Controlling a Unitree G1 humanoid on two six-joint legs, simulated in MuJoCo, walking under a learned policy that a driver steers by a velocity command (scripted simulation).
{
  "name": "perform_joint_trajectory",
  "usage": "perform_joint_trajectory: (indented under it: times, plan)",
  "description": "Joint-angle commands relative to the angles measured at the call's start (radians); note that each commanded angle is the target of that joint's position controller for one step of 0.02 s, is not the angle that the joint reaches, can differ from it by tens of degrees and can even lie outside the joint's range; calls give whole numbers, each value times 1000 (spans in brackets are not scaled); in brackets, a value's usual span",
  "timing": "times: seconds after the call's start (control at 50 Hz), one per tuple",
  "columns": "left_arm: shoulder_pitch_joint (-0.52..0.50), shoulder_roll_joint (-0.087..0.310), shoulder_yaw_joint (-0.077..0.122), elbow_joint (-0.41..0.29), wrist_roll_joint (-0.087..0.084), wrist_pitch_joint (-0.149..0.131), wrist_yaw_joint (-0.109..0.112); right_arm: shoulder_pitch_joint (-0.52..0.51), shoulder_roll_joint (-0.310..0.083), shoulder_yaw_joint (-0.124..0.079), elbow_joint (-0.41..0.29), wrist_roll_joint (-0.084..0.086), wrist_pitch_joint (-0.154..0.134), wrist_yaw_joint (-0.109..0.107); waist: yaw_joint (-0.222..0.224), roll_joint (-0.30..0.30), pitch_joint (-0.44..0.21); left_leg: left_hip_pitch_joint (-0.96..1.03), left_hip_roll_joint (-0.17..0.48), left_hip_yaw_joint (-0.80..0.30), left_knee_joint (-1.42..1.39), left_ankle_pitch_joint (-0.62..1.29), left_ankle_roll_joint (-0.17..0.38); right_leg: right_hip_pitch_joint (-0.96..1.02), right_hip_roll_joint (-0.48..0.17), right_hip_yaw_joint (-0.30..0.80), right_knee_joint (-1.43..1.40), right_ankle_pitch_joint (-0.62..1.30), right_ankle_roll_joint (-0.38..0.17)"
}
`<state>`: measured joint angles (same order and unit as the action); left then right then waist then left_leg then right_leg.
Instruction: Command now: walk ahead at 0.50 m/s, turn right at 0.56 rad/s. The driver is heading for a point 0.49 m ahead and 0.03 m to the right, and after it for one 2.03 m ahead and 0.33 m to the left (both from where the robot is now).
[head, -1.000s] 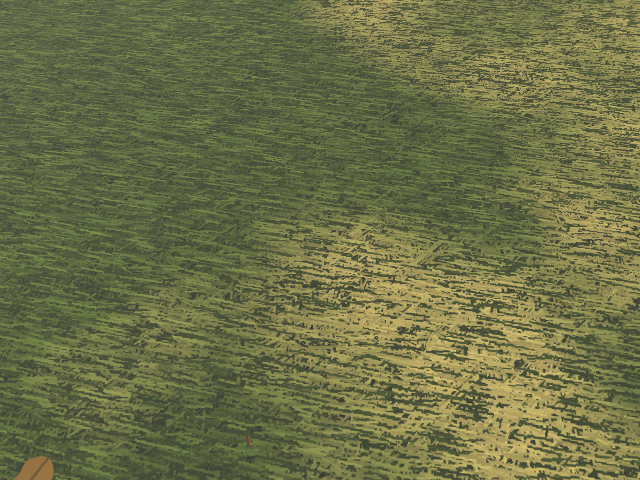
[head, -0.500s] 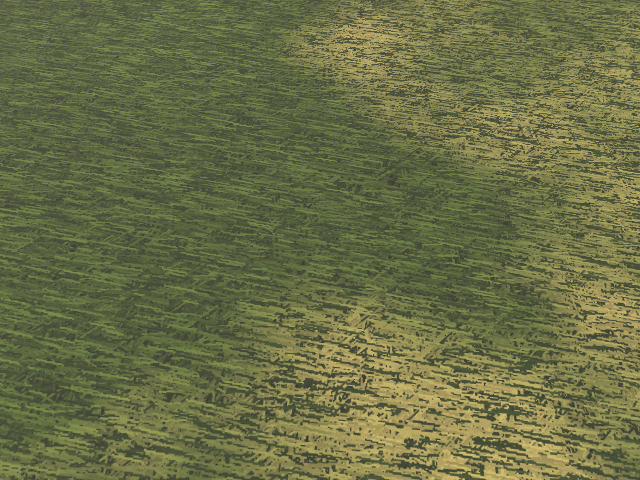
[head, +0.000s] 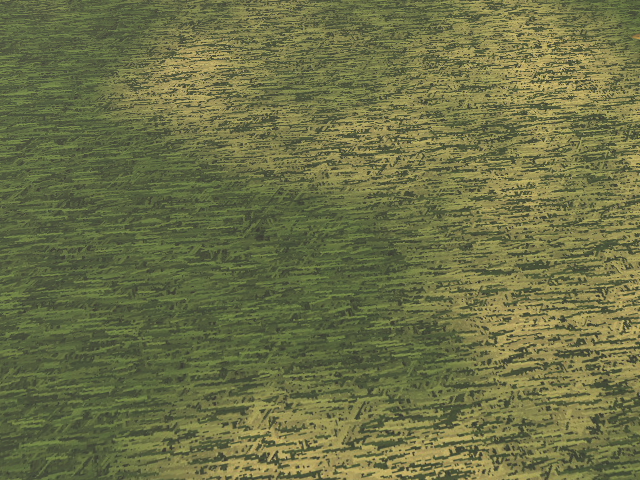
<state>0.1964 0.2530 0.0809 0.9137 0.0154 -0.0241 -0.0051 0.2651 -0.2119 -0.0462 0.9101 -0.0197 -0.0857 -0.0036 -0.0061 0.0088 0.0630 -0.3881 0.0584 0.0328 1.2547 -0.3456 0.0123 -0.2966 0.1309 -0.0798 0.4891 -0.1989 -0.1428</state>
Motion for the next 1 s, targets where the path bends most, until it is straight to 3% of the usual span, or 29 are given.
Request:
perform_joint_trajectory:
  times: [0.02, 0.06, 0.12, 0.22, 0.3, 0.32, 0.36, 0.38, 0.4, 0.42, 0.44, 0.46, 0.48, 0.5, 0.54, 0.58, 0.64, 0.72, 0.8, 0.84, 0.88, 0.9, 0.92, 0.94, 0.96, 0.98, 1.0]
  plan:
    - [60, 92, 15, -34, -17, -30, 12, 34, -100, -21, -74, -30, 20, 6, -22, 32, -54, -185, 61, -65, -81, 31, -30, 167, -292, 360, -263, 357, -167]
    - [91, 129, 21, -28, -19, -44, 9, 9, -87, -17, -96, -31, 44, 13, -28, 4, -52, -193, 58, -42, -153, 59, -54, 134, -261, 327, -273, 401, -165]
    - [156, 145, 24, -27, -17, -44, 5, -126, -96, -15, -152, -27, 53, 17, 15, -31, -23, -263, 56, -24, -294, 178, -75, 144, -233, 330, -289, 380, -132]
    - [255, 151, 25, -27, -13, -36, 8, -295, -101, -5, -221, -18, 51, 24, 85, -63, -25, -321, 17, -31, -487, 306, -68, 270, -228, 369, -248, 410, -93]
    - [299, 142, 16, -20, -1, -37, 20, -372, -101, 8, -259, -13, 34, 32, 112, -79, -14, -282, -15, -12, -629, 324, -28, 358, -257, 376, -213, 496, -78]
    - [293, 146, 15, -20, 1, -40, 24, -360, -106, 7, -262, -12, 29, 32, 100, -86, -14, -238, -22, -15, -664, 314, -11, 364, -270, 381, -202, 525, -66]
    - [246, 168, 17, -27, 3, -48, 27, -243, -137, -4, -231, -11, 20, 26, 37, -97, -41, -47, -61, -5, -726, 248, 31, 339, -274, 364, -130, 696, -27]
    - [232, 181, 18, -27, 5, -52, 24, -128, -162, -16, -194, -9, 13, 16, -14, -87, -95, 87, -93, 9, -754, 215, 51, 336, -252, 344, -9, 804, -12]
    - [218, 178, 16, -28, 3, -57, 17, 16, -186, -27, -156, -13, 2, 4, -88, -53, -172, 283, -59, -14, -802, 249, 79, 267, -205, 300, 177, 746, 6]
    - [239, 110, -3, -59, -1, -63, 12, 176, -259, -42, -143, -34, -3, -12, -130, 55, -312, 512, 170, -268, -800, 130, 128, 113, -143, 251, 465, 411, 23]
    - [404, 50, -9, -50, -35, -57, 8, 174, -341, -66, -121, -40, 9, -4, -39, 312, -377, 672, 382, -752, -939, 111, 270, -183, 34, 173, 745, -325, 61]
    - [345, 124, -3, -30, 3, -49, 16, 89, -244, -49, -136, -7, 20, 7, -22, 118, -241, 545, 343, -771, -977, 94, 266, -264, -31, 225, 815, -280, 53]
    - [252, 118, -3, -45, 8, -48, 12, 1, -173, -31, -149, 5, 17, 11, -5, 31, -109, 407, 301, -578, -967, 264, 256, -264, -65, 216, 794, -200, 63]
    - [202, 99, -10, -59, 12, -48, 10, -26, -135, -18, -142, 1, 12, 15, 5, -7, -73, 337, 250, -448, -960, 523, 242, -243, -94, 194, 753, -168, 74]
    - [187, 85, -15, -68, 28, -33, 3, -4, -107, -4, -105, 14, -2, 15, 31, 55, -82, 288, 167, -284, -954, 878, 216, -191, -133, 153, 667, -158, 106]
    - [183, 63, -22, -75, 28, -21, -1, 29, -125, -5, -79, 18, -11, 18, 45, 82, -118, 283, 138, -232, -943, 1057, 218, -160, -126, 124, 602, -147, 134]
    - [121, 51, -34, -100, 18, -7, 3, 40, -181, -20, -70, 14, 4, 12, 48, 84, -128, 252, 111, -195, -935, 1097, 226, -166, -121, 94, 479, -114, 170]
    - [8, 55, -44, -135, 7, 10, 15, 77, -191, -30, -70, 13, 35, 7, 14, 107, -136, 213, 87, -216, -916, 937, 195, -130, -115, 87, 342, -21, 176]
    - [-57, 71, -46, -159, -4, 14, 32, 89, -206, -45, -81, 6, 64, 3, -9, 114, -112, 209, 93, -303, -874, 777, 188, -102, -101, 106, 241, -49, 167]
    - [-39, 79, -45, -161, -9, 6, 40, 65, -215, -54, -97, 4, 79, -2, -1, 120, -95, 202, 90, -365, -836, 683, 172, -52, -94, 121, 139, -75, 155]
    - [36, 89, -41, -149, -2, -13, 50, 12, -208, -57, -122, 18, 92, -7, 45, 92, -82, 128, 40, -397, -756, 494, 109, 104, -124, 143, -102, 62, 132]
    - [69, 154, -27, -157, 15, -22, 61, 38, -150, -43, -146, 25, 91, -8, 30, -43, -133, 52, -21, -337, -614, 259, 61, 219, -317, 296, -153, 157, 88]
    - [13, 244, -12, -184, 7, -10, 61, 130, -81, -29, -163, 33, 96, -14, -33, -268, -145, -102, -199, -139, -422, -259, 25, 283, -545, 533, -179, 478, -32]
    - [61, 202, -11, -176, -8, 4, 55, 150, -170, -49, -140, 1, 110, -20, -3, -219, -190, -108, -169, -79, -215, -353, 15, 243, -588, 573, -172, 528, -134]
    - [34, 136, -30, -187, -8, 8, 54, 121, -194, -60, -129, -7, 120, -17, -19, -121, -143, -115, -134, -101, -139, -281, 9, 197, -527, 485, -179, 470, -128]
    - [-25, 98, -40, -200, -5, 11, 55, 93, -184, -62, -125, -7, 129, -10, -33, -85, -93, -112, -106, -103, -114, -206, -8, 141, -458, 372, -192, 402, -93]
    - [-62, 91, -43, -213, 3, 14, 57, 77, -178, -63, -131, -6, 139, -3, -43, -115, -84, -112, -94, -95, -110, -154, -24, 126, -407, 296, -203, 357, -58]
